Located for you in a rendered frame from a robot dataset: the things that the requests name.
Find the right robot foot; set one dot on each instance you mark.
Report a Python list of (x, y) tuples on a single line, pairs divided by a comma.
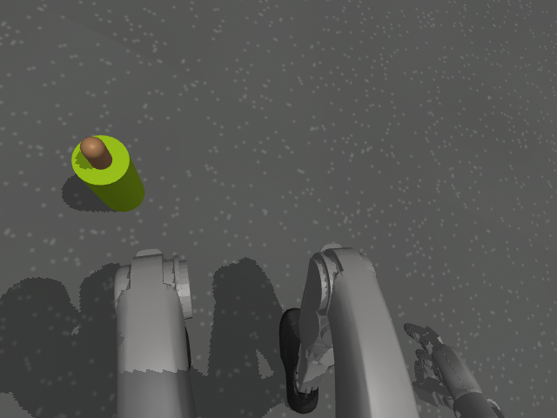
[(289, 342)]

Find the bottle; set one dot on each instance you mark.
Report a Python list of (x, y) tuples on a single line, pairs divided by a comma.
[(105, 166)]

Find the right robot hand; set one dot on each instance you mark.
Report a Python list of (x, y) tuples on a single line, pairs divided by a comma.
[(447, 365)]

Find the right robot arm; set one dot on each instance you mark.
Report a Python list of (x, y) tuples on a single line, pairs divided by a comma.
[(477, 405)]

